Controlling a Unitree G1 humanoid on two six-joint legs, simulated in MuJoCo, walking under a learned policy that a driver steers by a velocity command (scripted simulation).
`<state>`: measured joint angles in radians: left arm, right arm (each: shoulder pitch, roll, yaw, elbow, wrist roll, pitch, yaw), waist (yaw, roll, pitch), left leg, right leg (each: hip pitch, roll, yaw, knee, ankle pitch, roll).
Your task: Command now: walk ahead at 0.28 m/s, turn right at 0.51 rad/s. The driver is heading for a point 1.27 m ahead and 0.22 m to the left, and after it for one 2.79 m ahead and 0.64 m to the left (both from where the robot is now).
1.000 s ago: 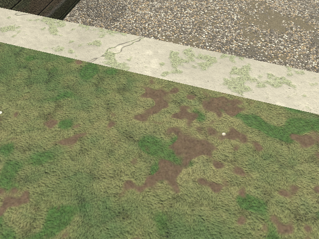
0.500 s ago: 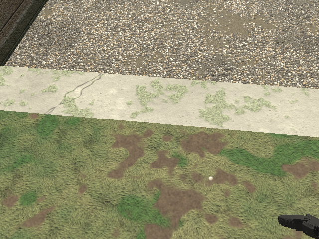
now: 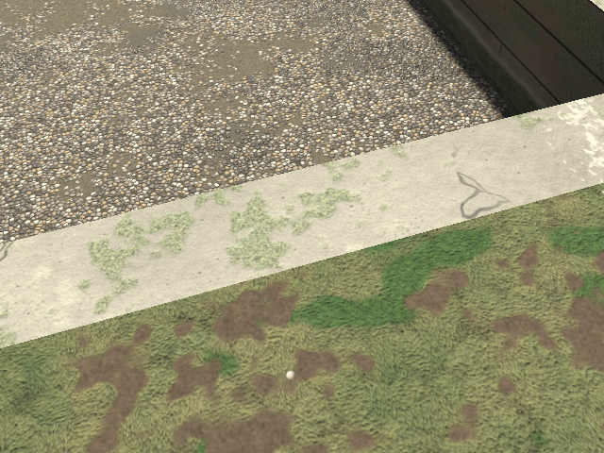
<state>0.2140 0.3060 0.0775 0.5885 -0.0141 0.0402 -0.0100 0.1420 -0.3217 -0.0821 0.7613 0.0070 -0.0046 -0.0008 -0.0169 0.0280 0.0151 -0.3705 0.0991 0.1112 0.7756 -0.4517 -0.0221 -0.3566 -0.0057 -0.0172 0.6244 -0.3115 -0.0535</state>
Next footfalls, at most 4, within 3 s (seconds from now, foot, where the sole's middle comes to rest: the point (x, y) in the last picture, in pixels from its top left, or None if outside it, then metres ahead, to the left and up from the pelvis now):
0.44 left None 0.33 0.12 -0.76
0.96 right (390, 380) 0.64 -0.14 -0.76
1.48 left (291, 278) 0.93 0.09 -0.76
1.98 right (336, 209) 1.16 -0.04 -0.76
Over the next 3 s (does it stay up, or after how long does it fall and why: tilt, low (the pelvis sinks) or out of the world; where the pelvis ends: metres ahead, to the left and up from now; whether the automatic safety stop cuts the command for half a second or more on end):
stays up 1.07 0.04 0.01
